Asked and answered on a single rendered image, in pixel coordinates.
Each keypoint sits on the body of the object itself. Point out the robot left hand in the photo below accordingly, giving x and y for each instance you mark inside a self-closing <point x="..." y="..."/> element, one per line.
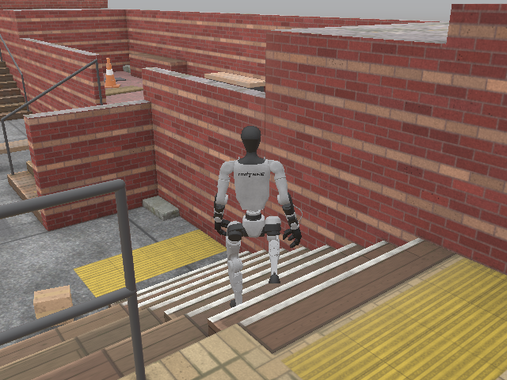
<point x="218" y="226"/>

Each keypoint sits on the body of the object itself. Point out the robot right hand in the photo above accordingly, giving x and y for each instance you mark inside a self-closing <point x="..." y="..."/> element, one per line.
<point x="295" y="234"/>

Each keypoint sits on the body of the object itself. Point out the right robot forearm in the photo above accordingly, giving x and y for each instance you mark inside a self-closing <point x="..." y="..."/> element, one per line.
<point x="290" y="214"/>

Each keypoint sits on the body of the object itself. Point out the robot head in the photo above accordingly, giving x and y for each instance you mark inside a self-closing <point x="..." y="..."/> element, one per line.
<point x="251" y="137"/>

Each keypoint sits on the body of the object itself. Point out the robot right shin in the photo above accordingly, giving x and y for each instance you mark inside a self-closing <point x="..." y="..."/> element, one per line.
<point x="274" y="253"/>

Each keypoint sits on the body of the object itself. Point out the right robot upper arm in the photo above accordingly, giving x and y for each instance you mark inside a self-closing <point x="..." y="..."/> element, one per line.
<point x="281" y="182"/>

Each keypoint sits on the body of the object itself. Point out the left robot forearm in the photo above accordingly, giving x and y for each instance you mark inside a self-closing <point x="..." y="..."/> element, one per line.
<point x="218" y="211"/>

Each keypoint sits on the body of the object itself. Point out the left robot upper arm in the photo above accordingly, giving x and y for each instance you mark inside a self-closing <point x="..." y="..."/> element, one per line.
<point x="223" y="182"/>

